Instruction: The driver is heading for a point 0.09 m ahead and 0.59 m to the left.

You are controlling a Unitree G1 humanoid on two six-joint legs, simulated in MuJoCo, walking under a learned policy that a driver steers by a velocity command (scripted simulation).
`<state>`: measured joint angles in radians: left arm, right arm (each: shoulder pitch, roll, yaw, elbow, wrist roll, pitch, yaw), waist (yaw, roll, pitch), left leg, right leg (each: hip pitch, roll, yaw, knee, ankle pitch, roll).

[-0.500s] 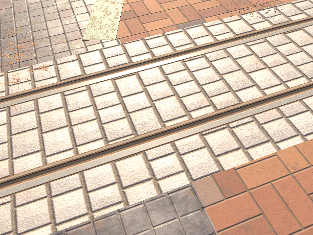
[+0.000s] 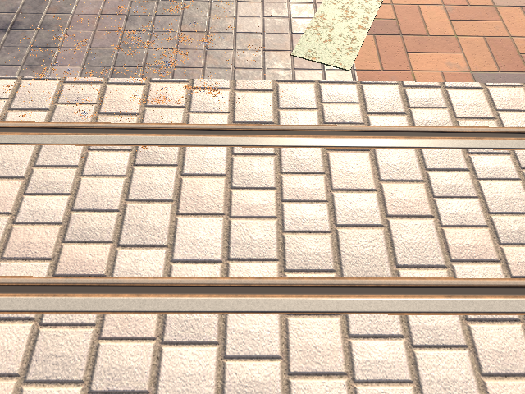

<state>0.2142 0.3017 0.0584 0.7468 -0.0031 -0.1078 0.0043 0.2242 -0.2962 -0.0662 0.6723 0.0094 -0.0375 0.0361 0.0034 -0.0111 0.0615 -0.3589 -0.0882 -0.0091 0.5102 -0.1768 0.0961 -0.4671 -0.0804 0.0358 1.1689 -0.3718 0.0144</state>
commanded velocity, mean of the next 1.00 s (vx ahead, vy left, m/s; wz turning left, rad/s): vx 0.50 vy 0.00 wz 0.60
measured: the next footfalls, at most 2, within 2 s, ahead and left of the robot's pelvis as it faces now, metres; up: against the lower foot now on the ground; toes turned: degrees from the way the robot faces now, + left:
right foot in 0.34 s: +0.38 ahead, -0.12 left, +0.00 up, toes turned +15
left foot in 0.86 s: +0.55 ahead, +0.23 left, +0.00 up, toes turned +33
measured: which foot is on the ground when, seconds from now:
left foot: down 0.00-0.36, up 0.38-0.84, down 0.86-1.00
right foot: up 0.00-0.32, down 0.34-0.86, up 0.88-1.00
